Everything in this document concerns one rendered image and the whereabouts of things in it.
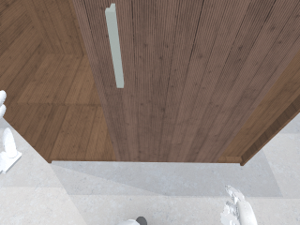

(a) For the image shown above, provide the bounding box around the wardrobe door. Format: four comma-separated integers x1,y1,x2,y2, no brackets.
221,50,300,157
72,0,300,163

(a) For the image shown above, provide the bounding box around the left robot hand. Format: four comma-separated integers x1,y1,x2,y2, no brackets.
0,90,22,174

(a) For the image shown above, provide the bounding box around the handle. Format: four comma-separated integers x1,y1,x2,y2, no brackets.
105,3,125,88

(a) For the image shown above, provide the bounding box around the right robot hand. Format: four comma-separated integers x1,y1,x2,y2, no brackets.
220,185,258,225

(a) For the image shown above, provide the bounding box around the robot left foot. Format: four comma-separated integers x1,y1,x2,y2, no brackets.
136,216,147,225

